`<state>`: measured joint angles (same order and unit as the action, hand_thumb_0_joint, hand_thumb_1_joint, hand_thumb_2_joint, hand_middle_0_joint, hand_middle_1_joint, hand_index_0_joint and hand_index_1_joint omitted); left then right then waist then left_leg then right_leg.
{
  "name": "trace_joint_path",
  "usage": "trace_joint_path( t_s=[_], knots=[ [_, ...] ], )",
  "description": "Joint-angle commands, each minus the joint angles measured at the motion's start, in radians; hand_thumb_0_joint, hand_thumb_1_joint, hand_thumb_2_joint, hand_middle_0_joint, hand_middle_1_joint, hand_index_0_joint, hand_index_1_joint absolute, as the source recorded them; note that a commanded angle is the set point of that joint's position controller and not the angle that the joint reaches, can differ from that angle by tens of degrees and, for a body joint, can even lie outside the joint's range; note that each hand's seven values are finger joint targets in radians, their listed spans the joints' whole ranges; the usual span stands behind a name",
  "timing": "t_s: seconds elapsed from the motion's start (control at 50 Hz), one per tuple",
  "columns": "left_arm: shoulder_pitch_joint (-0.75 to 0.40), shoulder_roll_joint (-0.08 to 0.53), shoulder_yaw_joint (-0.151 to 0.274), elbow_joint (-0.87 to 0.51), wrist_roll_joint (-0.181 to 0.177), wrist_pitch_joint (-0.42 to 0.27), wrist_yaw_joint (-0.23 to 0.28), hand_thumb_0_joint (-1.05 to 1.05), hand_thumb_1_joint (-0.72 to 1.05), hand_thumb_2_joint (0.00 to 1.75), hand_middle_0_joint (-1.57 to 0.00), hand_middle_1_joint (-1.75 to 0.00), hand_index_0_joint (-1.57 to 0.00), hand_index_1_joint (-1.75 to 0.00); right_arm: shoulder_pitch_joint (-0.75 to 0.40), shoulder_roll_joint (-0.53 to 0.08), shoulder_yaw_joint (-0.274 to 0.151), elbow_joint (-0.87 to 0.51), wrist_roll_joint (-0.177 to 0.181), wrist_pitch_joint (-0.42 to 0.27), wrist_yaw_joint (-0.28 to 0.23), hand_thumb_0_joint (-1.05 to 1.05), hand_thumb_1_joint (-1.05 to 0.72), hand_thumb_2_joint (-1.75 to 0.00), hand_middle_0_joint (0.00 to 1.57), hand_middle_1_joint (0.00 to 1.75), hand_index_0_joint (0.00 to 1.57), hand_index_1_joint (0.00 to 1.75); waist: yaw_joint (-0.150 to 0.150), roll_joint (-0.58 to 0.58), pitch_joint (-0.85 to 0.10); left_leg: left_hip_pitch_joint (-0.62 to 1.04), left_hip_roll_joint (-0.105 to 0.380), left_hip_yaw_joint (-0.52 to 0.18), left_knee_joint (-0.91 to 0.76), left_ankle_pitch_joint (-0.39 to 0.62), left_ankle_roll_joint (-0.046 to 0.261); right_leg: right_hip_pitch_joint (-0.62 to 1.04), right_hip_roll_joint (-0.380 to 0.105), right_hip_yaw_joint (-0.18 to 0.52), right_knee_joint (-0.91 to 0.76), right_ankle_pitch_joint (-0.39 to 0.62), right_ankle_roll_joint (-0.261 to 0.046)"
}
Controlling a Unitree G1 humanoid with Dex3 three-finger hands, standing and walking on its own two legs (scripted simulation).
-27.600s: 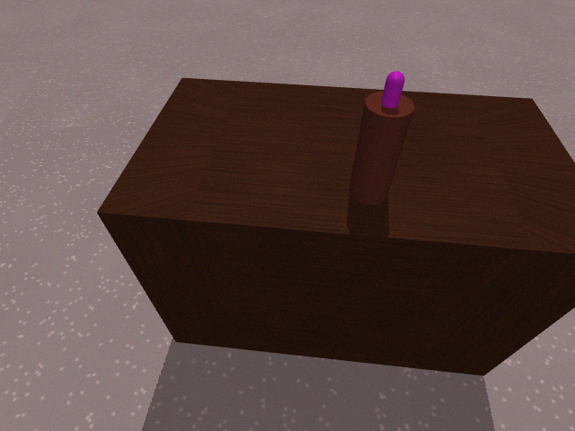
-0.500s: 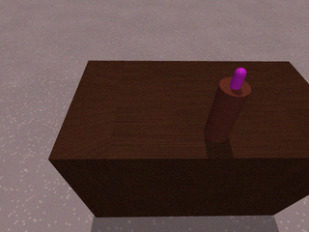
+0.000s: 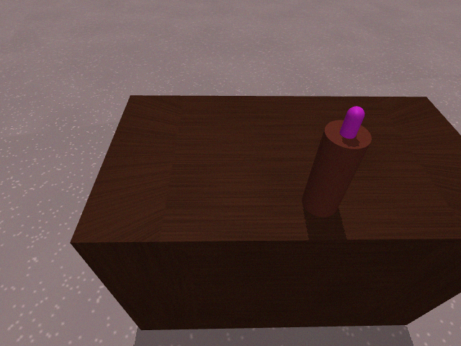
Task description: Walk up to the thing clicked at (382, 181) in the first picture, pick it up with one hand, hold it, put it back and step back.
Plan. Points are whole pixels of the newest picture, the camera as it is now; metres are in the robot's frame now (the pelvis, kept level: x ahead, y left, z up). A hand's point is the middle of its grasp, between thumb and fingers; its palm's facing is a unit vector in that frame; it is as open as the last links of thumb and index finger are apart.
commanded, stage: stand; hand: right
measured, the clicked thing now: (335, 163) +0.48 -0.19 +0.06
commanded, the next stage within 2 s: step back in 0.88 s
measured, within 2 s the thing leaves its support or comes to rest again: neither
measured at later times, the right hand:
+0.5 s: hand out of the picture +0.07 -0.25 -0.16, palm faces -0.03 +0.94 -0.34, open 7.4 cm
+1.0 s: hand out of the picture +0.08 -0.26 -0.16, palm faces -0.03 +0.94 -0.35, open 7.4 cm
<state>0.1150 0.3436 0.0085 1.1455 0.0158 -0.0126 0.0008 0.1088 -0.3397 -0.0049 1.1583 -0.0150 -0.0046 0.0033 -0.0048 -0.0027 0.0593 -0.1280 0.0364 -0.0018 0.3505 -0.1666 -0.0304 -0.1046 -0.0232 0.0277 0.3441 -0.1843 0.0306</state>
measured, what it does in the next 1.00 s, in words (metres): stands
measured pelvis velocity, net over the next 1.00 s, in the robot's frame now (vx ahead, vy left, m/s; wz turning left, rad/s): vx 0.00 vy -0.01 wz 0.01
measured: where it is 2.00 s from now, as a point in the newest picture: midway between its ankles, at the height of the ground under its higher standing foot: outside the picture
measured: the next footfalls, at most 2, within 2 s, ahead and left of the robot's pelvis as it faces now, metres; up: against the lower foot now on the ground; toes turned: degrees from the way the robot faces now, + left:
left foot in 1.28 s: -0.04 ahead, +0.13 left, +0.00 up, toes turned -1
right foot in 1.68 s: -0.08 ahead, -0.08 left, +0.00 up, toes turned +0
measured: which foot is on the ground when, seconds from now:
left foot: down 0.00-1.00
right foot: down 0.00-1.00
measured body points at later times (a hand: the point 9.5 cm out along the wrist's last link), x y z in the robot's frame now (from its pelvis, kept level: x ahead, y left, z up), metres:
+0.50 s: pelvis +0.01 +0.00 +0.00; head +0.03 +0.00 +0.45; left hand +0.07 +0.30 -0.14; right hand +0.08 -0.30 -0.14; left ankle +0.02 +0.14 -0.75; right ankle +0.01 -0.14 -0.75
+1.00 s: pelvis +0.00 -0.01 -0.01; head +0.04 +0.00 +0.44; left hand +0.08 +0.31 -0.14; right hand +0.08 -0.31 -0.14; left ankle +0.02 +0.14 -0.75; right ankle +0.01 -0.14 -0.75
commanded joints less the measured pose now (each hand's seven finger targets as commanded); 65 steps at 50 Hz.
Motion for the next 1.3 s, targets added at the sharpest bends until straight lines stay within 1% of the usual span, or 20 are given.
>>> trace_joint_path(
  t_s=[0.0,0.32,0.36,0.46,0.6,0.7,0.84,0.86,0.92,0.98,1.02,1.06,1.08,1.1,1.14,1.18,1.22,1.24,1.26,1.28],
  knots=[
    [-0.030,0.211,0.035,-0.051,-0.004,-0.017,0.011,0.00,0.90,0.90,-0.20,-0.30,-0.20,-0.30,-0.030,-0.222,-0.044,-0.055,0.002,-0.021,-0.011,0.00,-0.90,-0.90,0.20,0.30,0.20,0.30,-0.001,0.006,-0.047,0.005,0.089,-0.074,-0.070,0.012,0.047,-0.031,-0.095,0.063,-0.072,0.039,-0.044],
    [-0.014,0.214,0.034,-0.055,-0.005,-0.014,0.007,0.00,0.90,0.90,-0.20,-0.30,-0.20,-0.30,-0.026,-0.221,-0.042,-0.057,0.004,-0.021,-0.011,0.00,-0.90,-0.90,0.20,0.30,0.20,0.30,0.000,0.012,-0.054,0.006,0.087,-0.082,-0.077,-0.008,0.045,-0.038,-0.093,0.057,-0.063,0.017,-0.046],
    [-0.013,0.215,0.032,-0.058,-0.006,-0.016,0.008,0.00,0.90,0.90,-0.20,-0.30,-0.20,-0.30,-0.021,-0.216,-0.039,-0.058,0.006,-0.024,-0.011,0.00,-0.90,-0.90,0.20,0.30,0.20,0.30,0.001,-0.005,-0.075,0.022,0.090,-0.078,-0.059,0.099,0.044,-0.018,-0.100,0.057,-0.056,0.097,-0.045],
    [-0.015,0.219,0.032,-0.060,-0.008,-0.016,0.011,0.00,0.90,0.90,-0.20,-0.30,-0.20,-0.30,-0.018,-0.221,-0.039,-0.056,0.008,-0.025,-0.014,0.00,-0.90,-0.90,0.20,0.30,0.20,0.30,-0.002,0.006,-0.101,0.051,0.094,-0.070,-0.041,0.194,0.042,0.006,-0.104,0.054,-0.041,0.191,-0.044],
    [-0.015,0.217,0.031,-0.062,-0.005,-0.016,0.012,0.00,0.90,0.90,-0.20,-0.30,-0.20,-0.30,-0.025,-0.215,-0.038,-0.062,0.009,-0.022,-0.014,0.00,-0.90,-0.90,0.20,0.30,0.20,0.30,-0.002,-0.015,-0.088,0.059,0.096,-0.067,-0.042,0.190,0.039,-0.006,-0.102,0.045,-0.048,0.189,-0.039],
    [-0.020,0.216,0.033,-0.063,-0.006,-0.013,0.011,0.00,0.90,0.90,-0.20,-0.30,-0.20,-0.30,-0.033,-0.224,-0.040,-0.062,0.004,-0.018,-0.012,0.00,-0.90,-0.90,0.20,0.30,0.20,0.30,0.000,0.006,-0.036,0.018,0.084,-0.070,-0.069,0.041,0.036,-0.040,-0.096,0.052,-0.081,0.058,-0.038],
    [-0.022,0.223,0.038,-0.069,-0.008,-0.018,0.010,0.00,0.90,0.90,-0.20,-0.30,-0.20,-0.30,-0.037,-0.213,-0.040,-0.072,0.007,-0.024,-0.011,0.00,-0.90,-0.90,0.20,0.30,0.20,0.30,0.002,-0.011,-0.074,0.047,0.091,-0.071,-0.059,0.142,0.038,-0.015,-0.099,0.049,-0.062,0.138,-0.044],
    [-0.036,0.278,0.080,-0.100,-0.023,-0.005,0.013,0.00,0.90,0.90,-0.20,-0.30,-0.20,-0.30,-0.058,-0.271,-0.060,-0.089,0.010,-0.006,-0.007,0.00,-0.90,-0.90,0.20,0.30,0.20,0.30,0.007,0.008,0.023,-0.033,0.078,-0.082,0.038,0.287,0.071,-0.082,-0.079,0.061,0.038,0.300,-0.049],
    [-0.018,0.256,0.084,-0.133,-0.025,0.008,0.020,0.00,0.90,0.90,-0.20,-0.30,-0.20,-0.30,-0.030,-0.257,-0.070,-0.119,0.022,0.008,-0.008,0.00,-0.90,-0.90,0.20,0.30,0.20,0.30,-0.004,0.014,-0.055,-0.034,0.088,-0.072,0.090,0.353,0.100,-0.055,-0.065,0.036,0.112,0.320,-0.074],
    [-0.007,0.244,0.087,-0.164,-0.021,0.020,0.017,0.00,0.90,0.90,-0.20,-0.30,-0.20,-0.30,-0.041,-0.268,-0.086,-0.157,0.023,0.020,-0.007,0.00,-0.90,-0.90,0.20,0.30,0.20,0.30,0.000,0.032,-0.126,-0.035,0.088,-0.088,0.145,0.265,0.127,-0.081,-0.062,0.045,0.161,0.240,-0.102],
    [-0.020,0.262,0.092,-0.193,-0.015,0.025,0.015,0.00,0.90,0.90,-0.20,-0.30,-0.20,-0.30,-0.037,-0.262,-0.090,-0.176,0.023,0.029,-0.007,0.00,-0.90,-0.90,0.20,0.30,0.20,0.30,0.001,-0.004,-0.156,-0.055,0.047,-0.062,0.235,0.189,0.121,-0.097,-0.106,0.097,0.158,0.250,-0.143],
    [-0.034,0.299,0.103,-0.219,-0.008,0.028,0.015,0.00,0.90,0.90,-0.20,-0.30,-0.20,-0.30,-0.024,-0.238,-0.089,-0.192,0.020,0.038,-0.006,0.00,-0.90,-0.90,0.20,0.30,0.20,0.30,0.006,-0.085,-0.151,-0.089,-0.037,-0.014,0.371,0.035,0.083,-0.126,-0.207,0.194,0.080,0.292,-0.208],
    [-0.062,0.322,0.108,-0.239,-0.001,0.029,0.017,0.00,0.90,0.90,-0.20,-0.30,-0.20,-0.30,-0.008,-0.227,-0.089,-0.198,0.018,0.046,-0.002,0.00,-0.90,-0.90,0.20,0.30,0.20,0.30,0.005,-0.163,-0.139,-0.107,-0.095,0.010,0.492,-0.168,0.070,-0.163,-0.277,0.259,0.040,0.318,-0.255],
    [-0.077,0.341,0.114,-0.259,0.012,0.026,0.018,0.00,0.90,0.90,-0.20,-0.30,-0.20,-0.30,0.007,-0.226,-0.091,-0.211,0.012,0.054,0.000,0.00,-0.90,-0.90,0.20,0.30,0.20,0.30,0.011,-0.211,-0.127,-0.141,-0.103,-0.017,0.607,-0.369,0.070,-0.188,-0.330,0.304,0.032,0.342,-0.302],
    [-0.126,0.336,0.117,-0.292,0.023,0.029,0.019,0.00,0.90,0.90,-0.20,-0.30,-0.20,-0.30,0.069,-0.232,-0.095,-0.215,0.015,0.056,0.007,0.00,-0.90,-0.90,0.20,0.30,0.20,0.30,-0.020,-0.223,-0.117,-0.132,-0.068,-0.068,0.631,-0.400,0.085,-0.247,-0.313,0.244,0.077,0.320,-0.295],
    [-0.155,0.310,0.111,-0.311,0.023,0.032,0.025,0.00,0.90,0.90,-0.20,-0.30,-0.20,-0.30,0.108,-0.238,-0.101,-0.217,0.026,0.046,0.006,0.00,-0.90,-0.90,0.20,0.30,0.20,0.30,-0.035,-0.238,-0.121,-0.133,-0.054,-0.057,0.539,-0.333,0.085,-0.228,-0.257,0.195,0.151,0.345,-0.239],
    [-0.142,0.286,0.102,-0.326,0.011,0.043,0.024,0.00,0.90,0.90,-0.20,-0.30,-0.20,-0.30,0.136,-0.236,-0.098,-0.214,0.016,0.028,-0.002,0.00,-0.90,-0.90,0.20,0.30,0.20,0.30,-0.043,-0.175,-0.133,-0.117,-0.039,-0.021,0.220,-0.098,0.080,-0.154,-0.177,0.147,0.270,0.276,-0.162],
    [-0.129,0.255,0.094,-0.341,-0.002,0.051,0.023,0.00,0.90,0.90,-0.20,-0.30,-0.20,-0.30,0.140,-0.268,-0.108,-0.220,0.000,0.019,-0.010,0.00,-0.90,-0.90,0.20,0.30,0.20,0.30,-0.048,-0.001,-0.120,-0.091,0.054,-0.150,0.081,0.183,0.078,-0.197,-0.080,0.098,0.412,0.165,-0.112],
    [-0.116,0.196,0.085,-0.354,-0.010,0.054,0.029,0.00,0.90,0.90,-0.20,-0.30,-0.20,-0.30,0.116,-0.340,-0.127,-0.228,-0.016,0.015,-0.015,0.00,-0.90,-0.90,0.20,0.30,0.20,0.30,-0.034,0.212,-0.096,0.013,0.179,-0.356,0.048,0.473,0.114,-0.383,0.085,0.047,0.569,-0.176,-0.070],
    [-0.096,0.194,0.088,-0.341,-0.007,0.063,0.037,0.00,0.90,0.90,-0.20,-0.30,-0.20,-0.30,0.115,-0.345,-0.127,-0.240,-0.023,0.012,-0.018,0.00,-0.90,-0.90,0.20,0.30,0.20,0.30,-0.017,0.141,-0.089,0.035,0.245,-0.405,0.074,0.601,0.166,-0.434,0.134,0.129,0.651,-0.412,-0.067]
  ],
)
